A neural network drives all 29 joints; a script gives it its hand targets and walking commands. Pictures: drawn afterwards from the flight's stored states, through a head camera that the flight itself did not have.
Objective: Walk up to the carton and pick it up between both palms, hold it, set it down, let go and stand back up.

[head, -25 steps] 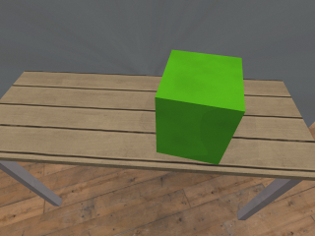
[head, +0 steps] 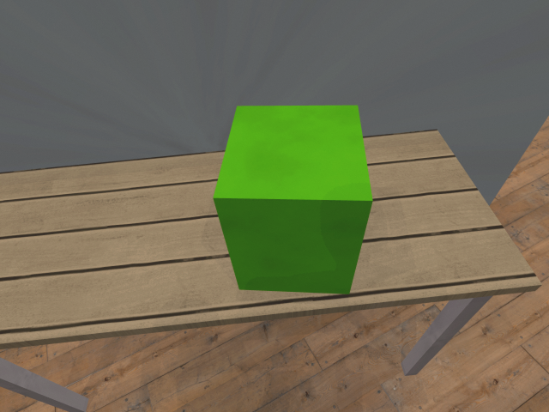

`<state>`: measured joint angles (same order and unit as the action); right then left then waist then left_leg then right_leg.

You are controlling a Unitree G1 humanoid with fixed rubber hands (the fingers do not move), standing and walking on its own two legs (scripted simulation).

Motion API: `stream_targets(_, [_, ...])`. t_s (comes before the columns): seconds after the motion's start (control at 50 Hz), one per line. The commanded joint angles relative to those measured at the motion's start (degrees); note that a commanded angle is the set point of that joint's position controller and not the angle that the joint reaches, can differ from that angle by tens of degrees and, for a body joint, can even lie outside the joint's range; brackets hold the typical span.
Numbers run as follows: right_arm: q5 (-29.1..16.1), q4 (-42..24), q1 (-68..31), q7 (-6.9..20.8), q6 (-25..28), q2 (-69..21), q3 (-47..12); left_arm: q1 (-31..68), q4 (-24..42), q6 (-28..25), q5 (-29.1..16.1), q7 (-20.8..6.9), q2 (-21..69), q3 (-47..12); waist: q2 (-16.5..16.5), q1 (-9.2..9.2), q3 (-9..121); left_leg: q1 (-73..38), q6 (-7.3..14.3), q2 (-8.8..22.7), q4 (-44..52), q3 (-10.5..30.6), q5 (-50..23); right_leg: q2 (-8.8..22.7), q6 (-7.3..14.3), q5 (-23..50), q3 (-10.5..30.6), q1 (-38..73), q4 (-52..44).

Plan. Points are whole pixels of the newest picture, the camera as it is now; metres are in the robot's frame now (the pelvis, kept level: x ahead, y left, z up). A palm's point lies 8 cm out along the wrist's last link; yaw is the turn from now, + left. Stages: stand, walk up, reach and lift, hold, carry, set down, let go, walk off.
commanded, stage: walk up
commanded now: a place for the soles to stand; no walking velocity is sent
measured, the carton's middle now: (294, 203) +0.45 +0.00 +0.04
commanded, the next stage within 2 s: stand in 1.44 s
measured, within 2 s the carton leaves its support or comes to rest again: neither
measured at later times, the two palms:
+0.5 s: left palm out of the picture +0.06 +0.26 -0.13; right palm out of the picture +0.03 -0.26 -0.13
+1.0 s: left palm out of the picture +0.08 +0.26 -0.12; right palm out of the picture +0.02 -0.27 -0.14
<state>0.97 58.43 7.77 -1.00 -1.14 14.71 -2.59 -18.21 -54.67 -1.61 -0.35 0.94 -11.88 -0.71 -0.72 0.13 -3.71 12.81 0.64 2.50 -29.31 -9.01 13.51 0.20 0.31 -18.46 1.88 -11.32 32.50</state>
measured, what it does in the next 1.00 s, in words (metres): stands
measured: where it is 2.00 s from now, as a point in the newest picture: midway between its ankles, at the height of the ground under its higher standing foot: outside the picture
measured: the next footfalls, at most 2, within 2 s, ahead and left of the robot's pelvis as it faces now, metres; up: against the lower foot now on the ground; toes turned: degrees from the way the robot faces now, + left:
none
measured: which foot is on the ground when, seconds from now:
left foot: down 0.00-1.00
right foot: down 0.00-1.00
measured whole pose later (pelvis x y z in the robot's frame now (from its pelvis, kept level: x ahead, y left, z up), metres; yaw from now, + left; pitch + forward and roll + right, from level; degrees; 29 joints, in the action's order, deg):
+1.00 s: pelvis -0.01 +0.01 -0.01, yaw -9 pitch -1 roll +2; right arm 0.8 53.1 11.1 0.2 -3.2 17.3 -1.7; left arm -18.1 -47.4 -0.7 0.2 1.8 -15.7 -0.9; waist 0.9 0.3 -2.3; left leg 16.0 1.2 5.3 -35.1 -17.4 17.0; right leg -2.9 -0.4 -19.3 10.9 -19.2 40.0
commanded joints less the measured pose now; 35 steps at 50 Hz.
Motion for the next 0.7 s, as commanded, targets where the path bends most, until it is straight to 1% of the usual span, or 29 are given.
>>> stream_targets(0.0, [0.0,-1.4,-0.1,0.0,1.2,5.6,0.9,-4.1,1.5,-0.7,0.1,0.2,-8.6,1.7,5.5,-0.53,2.3,-6.3,2.1,4.4,3.8,6.1,-6.2,7.2,3.1,20.1,8.3,-4.7,-9.4])
stream_targets(0.1, [0.0,-0.7,0.8,0.0,0.8,6.7,0.9,-1.7,2.2,-0.3,-0.2,0.4,-9.7,1.7,4.6,-0.40,1.6,-6.5,2.2,4.7,4.7,5.5,-4.6,6.3,3.3,17.1,8.7,-6.4,-9.2])
stream_targets(0.22, [-0.3,-1.0,1.8,0.1,0.6,8.0,1.4,-0.1,2.9,0.0,-0.1,0.6,-10.5,1.3,2.7,-0.23,2.0,-6.6,3.2,6.1,5.8,5.4,-2.9,4.6,3.0,14.1,8.9,-8.3,-6.5])
stream_targets(0.24, [-0.2,-1.0,3.0,0.2,0.6,7.5,1.2,-0.4,3.1,0.1,0.1,0.6,-10.3,1.1,3.9,-0.29,3.5,-7.2,3.2,6.6,6.4,5.6,-0.8,3.9,2.6,10.6,8.7,-8.3,-6.7])
stream_targets(0.28, [-0.6,-1.3,2.5,0.2,0.4,8.4,1.3,-0.2,3.4,0.1,0.3,0.5,-10.2,0.9,1.8,-0.30,2.2,-6.4,3.1,6.8,6.6,5.2,1.2,3.3,2.9,10.6,9.2,-9.8,-6.1])
stream_targets(0.3, [-0.3,-1.6,2.8,0.2,0.4,8.3,1.3,0.1,3.5,0.1,0.4,0.5,-10.4,1.1,1.9,-0.17,2.2,-6.2,3.4,7.0,7.4,5.6,2.5,3.3,2.9,9.8,9.5,-9.8,-5.6])
stream_targets(0.32, [-0.3,-1.9,2.8,0.2,0.3,8.8,1.4,-0.3,3.5,0.2,0.3,0.6,-10.3,1.0,0.7,-0.53,1.5,-5.7,3.6,7.8,8.1,5.9,4.2,2.7,2.6,9.2,9.0,-10.8,-4.7])
stream_targets(0.34, [-0.3,-1.9,2.7,0.1,0.2,9.1,1.6,-0.6,3.6,0.2,0.3,0.6,-10.3,0.9,0.4,-0.49,1.4,-5.4,3.9,8.6,9.1,6.4,6.0,2.1,2.4,8.2,8.5,-11.0,-3.6])
stream_targets(0.36, [-0.6,-2.3,2.5,0.1,0.1,9.5,1.6,-0.8,3.7,0.2,0.4,0.7,-10.4,0.9,0.1,-0.82,0.8,-4.6,4.1,9.2,9.5,6.3,6.5,1.6,2.3,8.5,8.0,-11.2,-2.9])
stream_targets(0.38, [-0.4,-2.4,2.5,0.1,0.0,9.8,1.8,-1.2,3.8,0.2,0.4,0.7,-10.2,1.0,-1.0,-0.72,0.4,-3.5,4.4,9.5,10.0,5.9,8.1,1.6,2.0,8.6,7.9,-11.0,-2.5])
stream_targets(0.4, [-0.4,-2.8,2.2,0.1,0.0,9.8,1.8,-1.6,3.7,0.2,0.4,0.8,-10.3,1.0,0.0,-0.80,-0.2,-3.5,4.7,9.8,10.0,6.0,8.2,1.5,2.0,8.6,7.7,-10.9,-2.2])
stream_targets(0.42, [-0.3,-3.0,2.2,0.1,-0.1,9.6,1.9,-1.8,3.9,0.1,0.5,0.8,-10.5,1.0,1.1,-0.82,0.8,-4.3,4.6,9.7,8.8,5.5,7.4,1.5,2.2,9.8,8.4,-11.3,-2.3])
stream_targets(0.46, [-0.3,-3.5,2.6,0.3,-0.3,9.4,1.8,-1.9,4.7,0.0,0.6,0.8,-11.0,1.1,1.0,-0.45,1.7,-5.0,4.4,8.7,7.5,4.3,6.4,1.7,2.6,10.5,9.6,-11.7,-2.3])
stream_targets(0.48, [-0.3,-3.9,2.3,0.3,-0.5,9.8,2.0,-2.1,4.8,-0.1,0.4,0.9,-11.3,1.3,0.9,-0.53,2.3,-5.4,4.4,8.7,6.7,4.0,7.8,1.8,2.7,10.0,10.1,-12.2,-2.5])
stream_targets(0.5, [-0.5,-4.3,2.6,0.4,-0.6,9.6,2.0,-1.5,5.1,-0.1,0.5,1.0,-11.6,1.4,1.7,0.03,1.4,-4.9,4.2,8.4,6.5,4.1,8.3,1.8,2.9,10.1,10.7,-13.4,-2.7])
stream_targets(0.52, [-0.1,-4.4,2.6,0.4,-0.8,9.7,2.1,-1.8,5.5,0.0,0.5,0.9,-11.5,1.2,2.6,-0.07,1.8,-6.0,4.3,8.3,5.7,3.9,8.8,1.8,2.9,9.1,11.6,-14.2,-3.1])
stream_targets(0.56, [-0.2,-4.9,3.1,0.4,-0.9,9.3,2.0,-1.8,6.0,0.0,0.4,1.0,-12.1,1.5,3.7,0.13,1.3,-6.5,3.8,7.2,4.1,3.3,7.4,2.1,3.2,8.7,13.8,-16.0,-4.4])
stream_targets(0.6, [-0.2,-5.0,3.3,0.5,-0.9,8.8,1.9,-2.0,6.5,-0.1,0.4,1.1,-12.6,1.6,4.2,0.32,1.3,-7.6,3.5,6.5,3.1,3.1,6.1,2.5,3.7,8.5,15.8,-17.4,-5.6])
stream_targets(0.62, [0.0,-4.9,3.9,0.5,-0.9,8.7,1.8,-2.0,6.7,-0.1,0.6,1.1,-12.6,1.4,3.8,0.44,2.7,-9.1,3.7,6.3,2.5,3.4,5.3,2.8,3.9,8.6,16.6,-17.9,-5.9])
stream_targets(0.64, [-0.2,-5.5,4.3,0.6,-0.8,8.9,1.9,-1.9,7.1,-0.1,0.5,1.2,-12.6,1.6,3.4,0.57,2.9,-8.8,3.8,6.6,2.9,3.5,5.2,2.2,3.9,9.0,15.9,-17.8,-5.0])
stream_targets(0.66, [-0.1,-5.8,3.9,0.5,-0.9,9.1,1.9,-2.2,7.1,0.0,0.3,1.2,-12.1,1.4,3.9,0.23,2.1,-8.3,4.1,7.2,3.3,3.5,5.9,1.8,3.5,9.1,15.4,-17.9,-4.5])
stream_targets(0.68, [-0.2,-5.8,4.1,0.5,-0.8,9.4,2.1,-2.0,7.3,0.0,0.4,1.1,-12.2,1.6,4.5,0.31,2.8,-8.1,4.0,7.6,3.5,3.5,6.1,1.5,3.3,9.1,15.2,-17.1,-3.7])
